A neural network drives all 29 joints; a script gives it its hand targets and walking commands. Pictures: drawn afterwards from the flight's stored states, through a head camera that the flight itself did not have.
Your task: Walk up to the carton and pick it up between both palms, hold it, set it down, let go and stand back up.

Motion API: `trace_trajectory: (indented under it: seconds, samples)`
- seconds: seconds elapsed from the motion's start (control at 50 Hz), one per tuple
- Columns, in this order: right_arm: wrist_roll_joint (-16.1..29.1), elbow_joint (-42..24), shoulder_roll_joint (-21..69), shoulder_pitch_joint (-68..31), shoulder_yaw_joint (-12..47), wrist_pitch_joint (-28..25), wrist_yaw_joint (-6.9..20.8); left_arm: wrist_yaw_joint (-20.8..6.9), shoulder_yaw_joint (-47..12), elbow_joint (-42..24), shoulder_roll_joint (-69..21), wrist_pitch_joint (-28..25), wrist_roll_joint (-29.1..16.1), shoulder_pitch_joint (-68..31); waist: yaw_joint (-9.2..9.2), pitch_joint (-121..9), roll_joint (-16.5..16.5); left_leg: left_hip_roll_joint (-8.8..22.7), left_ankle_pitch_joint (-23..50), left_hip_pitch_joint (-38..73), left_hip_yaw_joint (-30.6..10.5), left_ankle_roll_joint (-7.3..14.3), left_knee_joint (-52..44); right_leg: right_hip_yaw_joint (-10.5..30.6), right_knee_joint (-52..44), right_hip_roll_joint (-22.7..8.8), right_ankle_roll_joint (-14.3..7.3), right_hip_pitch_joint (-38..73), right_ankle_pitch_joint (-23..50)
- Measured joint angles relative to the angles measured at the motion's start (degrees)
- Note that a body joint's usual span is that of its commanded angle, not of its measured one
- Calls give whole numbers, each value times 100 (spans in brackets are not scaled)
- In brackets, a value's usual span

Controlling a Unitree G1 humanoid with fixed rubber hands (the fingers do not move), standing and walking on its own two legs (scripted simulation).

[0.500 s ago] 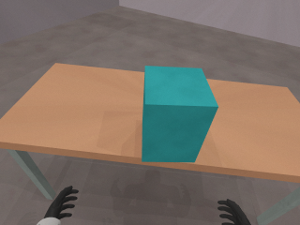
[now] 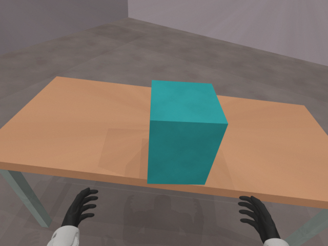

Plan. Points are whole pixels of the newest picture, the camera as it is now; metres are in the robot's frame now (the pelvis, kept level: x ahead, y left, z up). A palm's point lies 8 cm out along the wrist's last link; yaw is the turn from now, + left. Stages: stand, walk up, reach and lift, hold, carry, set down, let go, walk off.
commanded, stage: reach and lift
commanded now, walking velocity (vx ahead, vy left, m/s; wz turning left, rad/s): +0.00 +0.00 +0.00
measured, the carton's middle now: (179, 134) +0.48 -0.03 +0.02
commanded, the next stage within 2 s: none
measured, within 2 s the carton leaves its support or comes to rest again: neither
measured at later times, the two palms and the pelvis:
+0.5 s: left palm (83, 190) +0.26 +0.21 +0.01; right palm (250, 203) +0.25 -0.21 +0.01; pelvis +0.04 +0.01 +0.01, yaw +0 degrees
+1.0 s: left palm (93, 152) +0.32 +0.19 +0.09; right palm (255, 172) +0.31 -0.22 +0.07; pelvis +0.04 +0.01 +0.01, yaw +0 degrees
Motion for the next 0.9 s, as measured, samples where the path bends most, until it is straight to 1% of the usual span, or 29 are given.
trace_trajectory:
  seconds: [0.06,0.12,0.2,0.28,0.4,0.5,0.56,0.62,0.66,0.74,0.8,0.9]
  samples:
    - [89,-26,79,-1,1,1,6,88,-48,-93,-5,-129,0,-10,0,0,12,0,-22,0,1,-7,-17,0,-47,0,0,14,-1]
    - [154,-177,166,6,1,-47,13,148,-64,-116,-8,-314,0,-13,0,0,106,0,-53,0,1,-7,-24,1,-104,0,0,38,-5]
    - [167,-358,246,7,0,-219,27,173,-84,-215,-8,-573,0,-13,0,3,242,0,-93,-5,1,-7,-35,0,-172,0,0,60,-19]
    - [254,-410,272,7,0,-334,28,176,-148,-314,-14,-804,-51,-13,0,3,275,0,-131,-5,0,-7,-60,0,-207,0,0,64,-52]
    - [358,-496,272,6,-1,-387,-16,177,-223,-393,-122,-865,-116,-13,0,3,226,0,-159,-4,0,-6,-148,0,-292,0,12,64,-82]
    - [486,-724,272,7,-1,-372,-46,193,-246,-716,-160,-844,-117,-9,0,3,200,0,-175,-3,0,-6,-215,0,-364,0,14,66,-94]
    - [548,-759,258,6,-1,-287,-50,226,-247,-956,-160,-699,-117,-23,0,0,213,0,-190,-3,0,-6,-235,0,-393,0,14,71,-105]
    - [612,-858,228,5,-1,-147,-110,237,-247,-1208,-159,-483,-117,-32,0,-12,250,0,-205,-3,1,-6,-248,0,-427,0,16,81,-110]
    - [711,-997,184,4,-1,-55,-135,256,-247,-1379,-159,-268,-118,-68,0,-14,297,0,-214,-3,1,-6,-249,0,-448,0,16,90,-110]
    - [763,-1359,77,3,-1,225,-238,258,-247,-1704,-159,207,-135,-190,-1,-70,376,1,-219,-3,1,-3,-271,0,-498,0,24,103,-100]
    - [814,-1636,-16,-52,-1,427,-328,257,-247,-1884,-160,512,-150,-356,-1,-115,379,1,-215,-2,0,0,-280,0,-507,0,40,104,-95]
    - [883,-1708,-206,-450,0,859,-356,257,-247,-1980,-160,1066,-164,-828,0,-138,370,1,-190,1,0,0,-294,0,-513,0,41,103,-75]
